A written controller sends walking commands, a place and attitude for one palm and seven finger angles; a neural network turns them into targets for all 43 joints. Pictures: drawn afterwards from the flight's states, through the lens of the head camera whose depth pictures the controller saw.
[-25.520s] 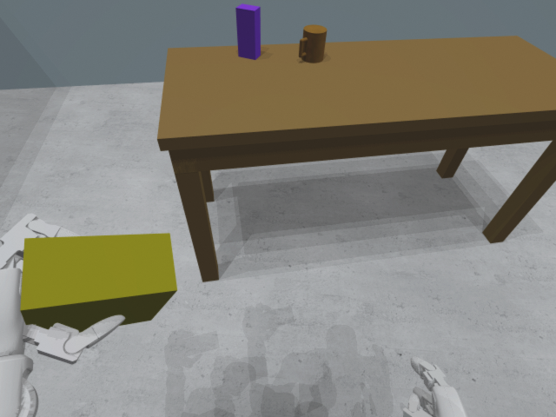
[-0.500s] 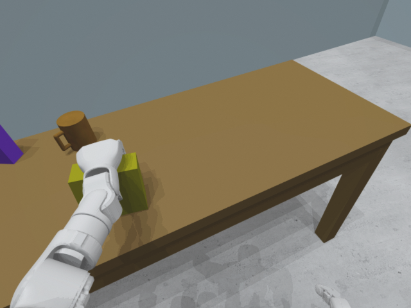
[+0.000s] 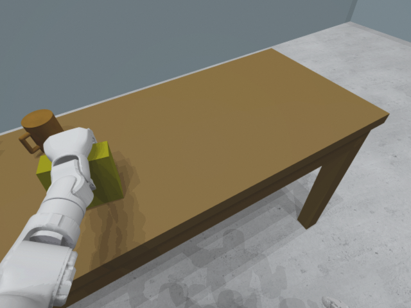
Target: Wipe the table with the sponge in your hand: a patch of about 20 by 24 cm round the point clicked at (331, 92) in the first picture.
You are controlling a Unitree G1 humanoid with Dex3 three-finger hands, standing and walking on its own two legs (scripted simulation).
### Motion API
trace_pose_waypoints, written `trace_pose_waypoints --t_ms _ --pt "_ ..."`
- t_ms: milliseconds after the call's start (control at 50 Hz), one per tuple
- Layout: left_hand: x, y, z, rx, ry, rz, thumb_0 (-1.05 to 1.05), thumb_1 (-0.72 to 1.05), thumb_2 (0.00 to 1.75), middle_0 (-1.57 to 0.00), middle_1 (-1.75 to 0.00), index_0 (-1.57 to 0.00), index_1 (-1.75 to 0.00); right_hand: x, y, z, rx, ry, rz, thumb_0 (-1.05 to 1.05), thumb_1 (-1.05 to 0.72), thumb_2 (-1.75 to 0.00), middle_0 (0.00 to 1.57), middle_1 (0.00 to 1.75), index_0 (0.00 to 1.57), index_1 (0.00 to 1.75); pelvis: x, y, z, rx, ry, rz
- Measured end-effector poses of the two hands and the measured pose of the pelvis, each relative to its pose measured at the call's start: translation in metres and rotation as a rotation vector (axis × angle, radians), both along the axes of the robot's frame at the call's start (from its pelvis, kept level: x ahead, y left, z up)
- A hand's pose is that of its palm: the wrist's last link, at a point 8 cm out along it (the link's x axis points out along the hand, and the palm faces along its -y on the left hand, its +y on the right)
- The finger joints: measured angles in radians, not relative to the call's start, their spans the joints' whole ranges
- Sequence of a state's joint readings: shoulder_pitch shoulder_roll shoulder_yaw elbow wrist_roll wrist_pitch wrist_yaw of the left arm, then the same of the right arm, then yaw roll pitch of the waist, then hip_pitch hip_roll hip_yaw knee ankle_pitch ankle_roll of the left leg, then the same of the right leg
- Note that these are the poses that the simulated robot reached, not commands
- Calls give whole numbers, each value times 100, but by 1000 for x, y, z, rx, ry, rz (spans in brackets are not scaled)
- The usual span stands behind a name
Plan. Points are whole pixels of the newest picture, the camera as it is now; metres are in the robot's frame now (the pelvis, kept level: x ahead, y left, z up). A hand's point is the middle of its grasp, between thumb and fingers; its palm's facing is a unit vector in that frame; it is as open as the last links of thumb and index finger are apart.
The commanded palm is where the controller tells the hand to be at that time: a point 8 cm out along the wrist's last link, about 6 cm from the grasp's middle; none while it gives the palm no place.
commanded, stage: wipe forward along the third lane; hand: left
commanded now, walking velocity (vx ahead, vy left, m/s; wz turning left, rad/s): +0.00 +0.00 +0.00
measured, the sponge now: (87, 184) +0.39 +0.29 +0.02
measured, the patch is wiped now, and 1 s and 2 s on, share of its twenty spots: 0.95 1.00 1.00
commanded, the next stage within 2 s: wipe back along the third lane in 0.60 s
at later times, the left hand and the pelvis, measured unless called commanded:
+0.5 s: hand (72, 149) +0.44 +0.32 +0.08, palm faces -0.11 -0.06 -0.99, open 10.5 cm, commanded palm +0.43 +0.33 +0.12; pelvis +0.01 +0.03 +0.00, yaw +0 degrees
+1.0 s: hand (70, 147) +0.45 +0.33 +0.07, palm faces -0.01 -0.03 -1.00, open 10.6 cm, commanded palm +0.42 +0.31 +0.11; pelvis +0.02 +0.08 +0.00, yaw +0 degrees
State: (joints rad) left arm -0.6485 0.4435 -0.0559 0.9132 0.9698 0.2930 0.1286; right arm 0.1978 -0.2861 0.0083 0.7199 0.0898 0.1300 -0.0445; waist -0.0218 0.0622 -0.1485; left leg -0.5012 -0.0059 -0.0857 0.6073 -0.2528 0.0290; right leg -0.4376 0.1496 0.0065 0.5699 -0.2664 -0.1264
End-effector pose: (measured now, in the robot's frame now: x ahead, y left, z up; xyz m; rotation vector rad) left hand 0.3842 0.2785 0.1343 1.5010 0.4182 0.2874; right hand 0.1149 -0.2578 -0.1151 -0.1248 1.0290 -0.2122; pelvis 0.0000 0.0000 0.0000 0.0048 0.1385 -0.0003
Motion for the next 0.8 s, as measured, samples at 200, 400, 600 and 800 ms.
trace_pose_waypoints --t_ms 200,400,600,800 --pt "16 14 1 -8 14 14 4 -58 106 -70 -126 -76 -122 1 5 3 -7 10 0 1 -90 -90 20 30 20 30 4 5 0 -8 25 0" --pt "37 29 4 12 29 12 4 -58 106 -70 -126 -75 -123 -20 11 1 -24 82 -34 1 -90 -90 20 30 20 30 9 18 1 -19 50 -3" --pt "55 43 1 1 38 -5 4 -58 107 -71 -126 -76 -122 -37 27 0 -34 145 -53 1 -90 -90 20 30 20 30 13 36 1 -32 72 0" --pt "66 50 -2 15 12 -14 3 -58 107 -71 -126 -76 -123 -41 52 0 -24 157 -57 1 -90 -90 20 30 20 30 15 57 1 -43 92 -3"
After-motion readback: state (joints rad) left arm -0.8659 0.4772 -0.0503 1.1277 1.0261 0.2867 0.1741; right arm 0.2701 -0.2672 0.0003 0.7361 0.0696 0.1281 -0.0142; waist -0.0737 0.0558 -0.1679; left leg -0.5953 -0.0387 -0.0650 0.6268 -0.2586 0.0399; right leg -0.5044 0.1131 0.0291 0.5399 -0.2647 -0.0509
